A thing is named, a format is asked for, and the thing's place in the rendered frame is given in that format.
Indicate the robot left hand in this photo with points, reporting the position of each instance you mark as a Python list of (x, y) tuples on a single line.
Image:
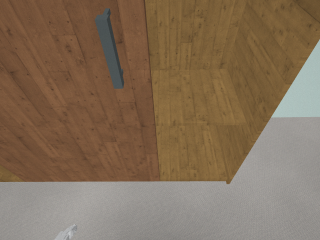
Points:
[(67, 234)]

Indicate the wardrobe door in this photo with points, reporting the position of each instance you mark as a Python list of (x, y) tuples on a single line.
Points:
[(4, 171), (61, 120)]

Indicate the handle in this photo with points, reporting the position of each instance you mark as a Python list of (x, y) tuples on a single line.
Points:
[(105, 31)]

